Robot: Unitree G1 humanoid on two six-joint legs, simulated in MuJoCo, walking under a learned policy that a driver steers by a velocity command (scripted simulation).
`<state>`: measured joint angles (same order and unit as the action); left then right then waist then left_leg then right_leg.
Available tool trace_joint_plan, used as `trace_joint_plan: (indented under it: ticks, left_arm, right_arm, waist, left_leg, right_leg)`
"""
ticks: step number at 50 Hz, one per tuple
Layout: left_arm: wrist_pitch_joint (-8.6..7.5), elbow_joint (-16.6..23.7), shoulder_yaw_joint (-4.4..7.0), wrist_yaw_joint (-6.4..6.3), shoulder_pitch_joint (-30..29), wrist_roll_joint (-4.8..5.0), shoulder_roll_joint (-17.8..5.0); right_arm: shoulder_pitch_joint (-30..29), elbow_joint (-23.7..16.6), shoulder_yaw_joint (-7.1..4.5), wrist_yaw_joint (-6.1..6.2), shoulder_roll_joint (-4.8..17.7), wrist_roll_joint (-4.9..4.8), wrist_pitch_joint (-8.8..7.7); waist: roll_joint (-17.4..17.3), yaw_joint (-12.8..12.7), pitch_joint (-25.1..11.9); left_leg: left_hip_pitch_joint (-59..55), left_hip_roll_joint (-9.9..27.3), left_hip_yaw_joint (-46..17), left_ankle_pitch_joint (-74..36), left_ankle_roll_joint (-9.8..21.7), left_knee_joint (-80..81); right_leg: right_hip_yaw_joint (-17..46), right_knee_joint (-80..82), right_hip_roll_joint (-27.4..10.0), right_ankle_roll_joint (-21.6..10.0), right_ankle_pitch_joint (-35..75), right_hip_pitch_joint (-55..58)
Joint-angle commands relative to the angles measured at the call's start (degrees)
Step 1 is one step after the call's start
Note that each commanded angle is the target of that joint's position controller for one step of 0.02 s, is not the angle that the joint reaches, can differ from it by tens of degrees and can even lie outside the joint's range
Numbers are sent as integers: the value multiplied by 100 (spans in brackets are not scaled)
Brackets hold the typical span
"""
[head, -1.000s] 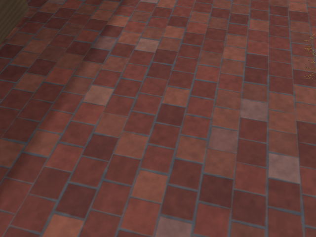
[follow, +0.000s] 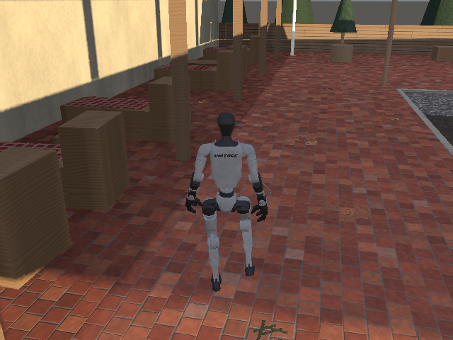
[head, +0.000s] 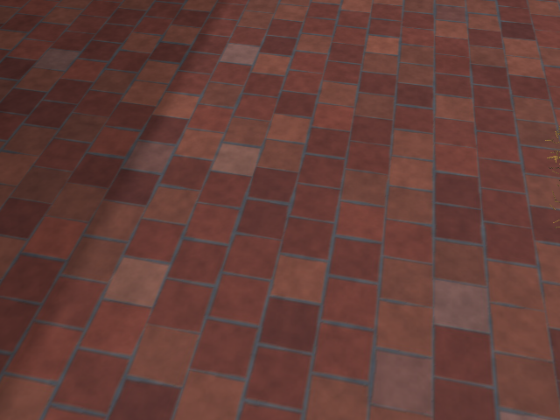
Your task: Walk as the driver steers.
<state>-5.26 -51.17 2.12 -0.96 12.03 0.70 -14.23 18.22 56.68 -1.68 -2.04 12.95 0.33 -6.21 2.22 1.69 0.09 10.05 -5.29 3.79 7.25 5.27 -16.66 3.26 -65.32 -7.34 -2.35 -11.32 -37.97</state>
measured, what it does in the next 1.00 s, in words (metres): walks ahead: right foot, then left foot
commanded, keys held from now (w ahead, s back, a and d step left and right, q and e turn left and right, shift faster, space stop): w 0.74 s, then w+e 0.26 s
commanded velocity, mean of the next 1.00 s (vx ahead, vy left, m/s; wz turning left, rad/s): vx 0.50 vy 0.00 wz -0.06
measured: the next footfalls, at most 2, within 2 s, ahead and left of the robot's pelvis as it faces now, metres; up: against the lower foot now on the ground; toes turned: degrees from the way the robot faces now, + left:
right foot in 0.30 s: +0.34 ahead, -0.17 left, +0.00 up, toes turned -2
left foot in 0.86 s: +0.65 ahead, +0.08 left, +0.00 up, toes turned +1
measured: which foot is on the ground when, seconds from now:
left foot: down 0.00-0.32, up 0.34-0.84, down 0.86-1.00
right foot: up 0.00-0.28, down 0.30-0.88, up 0.90-1.00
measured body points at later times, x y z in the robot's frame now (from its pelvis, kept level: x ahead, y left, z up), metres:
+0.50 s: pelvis +0.28 -0.08 +0.00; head +0.29 -0.10 +0.45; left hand +0.33 +0.18 -0.12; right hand +0.37 -0.35 -0.14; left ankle +0.28 +0.08 -0.66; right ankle +0.30 -0.16 -0.74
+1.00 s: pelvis +0.55 -0.02 -0.01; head +0.58 +0.00 +0.44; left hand +0.59 +0.25 -0.15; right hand +0.66 -0.29 -0.12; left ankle +0.61 +0.07 -0.74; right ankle +0.46 -0.17 -0.65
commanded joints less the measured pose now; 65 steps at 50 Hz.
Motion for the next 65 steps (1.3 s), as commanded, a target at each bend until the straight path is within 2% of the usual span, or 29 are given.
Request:
trace_joint_plan:
  ticks: [1,5,10,12,14,15,16,17,18,19,20,21,23,26,32,36,39,41,42,43,44,45,46,48,49,51,54,60,65]
  left_arm:
    - [19,240,79,-40,203,-73,-265]
    - [-50,486,40,35,-731,-19,-167]
    - [-101,769,16,210,-1434,56,-244]
    - [-152,806,53,269,-1311,57,-369]
    - [-190,543,223,264,-315,42,-665]
    - [-203,240,382,220,843,13,-1061]
    - [-158,80,549,204,1663,-82,-1721]
    - [-147,47,435,227,1781,-70,-1337]
    - [-162,126,310,228,1285,-41,-963]
    - [-149,271,232,227,701,-30,-754]
    - [-141,333,170,258,294,-50,-568]
    - [-156,340,127,283,112,-82,-433]
    - [-180,213,125,310,191,-98,-401]
    - [-188,22,187,233,514,-104,-625]
    - [-95,-197,190,87,1004,-37,-726]
    - [-17,-423,218,60,1376,6,-762]
    - [64,-508,259,18,1416,42,-805]
    - [114,-455,297,8,1203,45,-925]
    - [139,-406,272,14,1061,23,-874]
    - [134,-271,186,27,971,-43,-683]
    - [36,-212,-13,73,1680,-37,53]
    - [-87,-318,21,94,1695,81,-141]
    - [-122,-180,182,85,1192,242,-670]
    - [-58,-32,237,1,640,164,-637]
    - [36,-64,278,-19,757,130,-517]
    - [206,-107,267,-4,971,139,-211]
    - [319,102,323,-21,632,97,-239]
    - [257,507,279,171,-411,33,-144]
    - [262,982,208,363,-1226,50,-97]
  right_arm:
    - [-230,-310,-117,112,751,-5,-105]
    - [234,-215,-144,202,911,-97,-28]
    - [654,-26,-181,218,972,-153,93]
    - [606,-15,-216,231,1038,-157,153]
    - [386,-71,-200,232,1023,-130,216]
    - [333,-178,-108,228,805,-51,218]
    - [903,-281,89,177,168,-28,102]
    - [936,-205,86,149,279,-107,-60]
    - [420,-345,-70,125,868,-263,-147]
    - [21,-465,-88,143,931,-281,-163]
    - [-191,-492,-110,180,859,-199,-129]
    - [-145,-487,-145,207,776,-142,-47]
    - [70,-413,-130,218,514,-125,106]
    - [-331,-580,-166,244,518,-79,175]
    - [-1601,-952,-130,169,364,-89,117]
    - [-2213,-1168,-99,65,376,-141,75]
    - [-2369,-1321,-119,-31,469,-145,-3]
    - [-1829,-1214,-223,-32,690,-140,-61]
    - [-1020,-968,-353,5,909,-135,-76]
    - [121,-698,-492,68,1289,-71,-84]
    - [854,-560,-635,107,1854,36,-38]
    - [849,-575,-494,102,1404,18,-22]
    - [357,-628,-389,114,1064,-34,-33]
    - [-551,-739,-261,96,634,-43,-57]
    - [-762,-720,-224,83,497,6,-85]
    - [-819,-615,-247,83,469,48,-113]
    - [-681,-483,-315,166,672,79,-137]
    - [-363,-384,-365,333,905,47,-39]
    - [85,-257,-436,361,1065,-66,139]
  waist:
    - [-441,-269,319]
    - [-436,67,312]
    - [-515,278,473]
    - [-588,132,396]
    - [-614,-440,-159]
    - [-350,-883,-962]
    - [1016,-829,-1837]
    - [1312,-847,-2233]
    - [885,-754,-1418]
    - [483,-579,-902]
    - [117,-415,-515]
    - [194,-220,-332]
    - [252,-60,-207]
    - [91,-63,21]
    - [115,-403,287]
    - [120,-583,522]
    - [138,-483,550]
    - [287,-128,222]
    - [253,287,-249]
    - [4,722,-1089]
    - [-1352,551,-2070]
    - [-1637,590,-2479]
    - [-1278,501,-1505]
    - [-674,139,-486]
    - [-819,-71,-277]
    - [-861,-242,-104]
    - [-643,-281,132]
    - [-453,-10,381]
    - [-410,253,648]
  left_leg:
    - [622,1593,-1183,-385,979,1187]
    - [91,1515,-922,-478,729,1094]
    - [-831,1867,-1018,-331,648,689]
    - [-1087,2007,-1100,-608,558,379]
    - [-1006,1719,-829,-2202,356,-797]
    - [-249,1367,-511,-2144,161,-2299]
    - [2184,431,-40,-129,-307,-4687]
    - [3085,218,-902,2410,-269,-5681]
    - [3578,591,-1078,2106,-135,-6075]
    - [3500,923,-895,1541,-86,-5913]
    - [3265,1127,-796,1113,-111,-5543]
    - [2913,1303,-813,825,-132,-5188]
    - [2537,1338,-721,562,-209,-4927]
    - [3014,1375,-692,-21,-342,-4291]
    - [3029,1173,-470,-1361,-408,-2302]
    - [3153,1060,-430,-1206,-325,-1661]
    - [2957,978,-467,-671,-165,-1335]
    - [1927,709,-291,-317,-57,-1173]
    - [784,535,-153,-354,55,-1086]
    - [-1064,1124,-724,-485,335,-1362]
    - [-3439,2693,-3148,299,1142,-1055]
    - [-3444,3010,-4492,780,1261,-236]
    - [-2637,2837,-3625,997,917,-110]
    - [-872,2423,-2206,565,559,316]
    - [-330,2198,-1658,342,433,540]
    - [171,2028,-1024,-57,429,811]
    - [144,2036,-434,-676,500,955]
    - [-427,2023,351,-1003,386,1018]
    - [-1427,2309,669,-1454,325,654]
  right_leg:
    - [6,791,-239,156,917,-120]
    - [-207,2458,15,201,1753,41]
    - [-245,3334,183,100,1253,34]
    - [-291,3571,276,-61,785,351]
    - [-568,3812,609,-294,561,1767]
    - [-114,3656,204,-591,711,3421]
    - [2308,3919,-1257,-1464,102,5824]
    - [3928,4763,-1628,-1703,-364,6149]
    - [3194,4816,-1441,-1379,-422,5483]
    - [2330,4911,-1227,-1187,9,4631]
    - [1742,5138,-965,-1088,426,3850]
    - [1306,5343,-739,-982,670,3343]
    - [857,5609,-529,-1009,1085,2885]
    - [501,5763,-513,-1085,1769,2953]
    - [40,5932,-358,-886,1491,3237]
    - [48,5767,-593,-876,1377,3895]
    - [221,5384,-798,-802,1750,4263]
    - [271,4808,-735,-701,2851,4192]
    - [119,3945,-455,-577,3526,3934]
    - [-95,2452,-103,-378,2799,2904]
    - [-442,99,858,75,152,539]
    - [473,-872,977,37,-2142,-98]
    - [536,-1228,651,-42,-1844,-559]
    - [275,-757,117,-79,-861,-253]
    - [310,-485,-53,-92,-570,113]
    - [257,-346,-120,-101,-311,456]
    - [354,10,-134,-41,311,-41]
    - [-28,1782,-16,19,1524,-328]
    - [-470,2566,78,-144,996,-613]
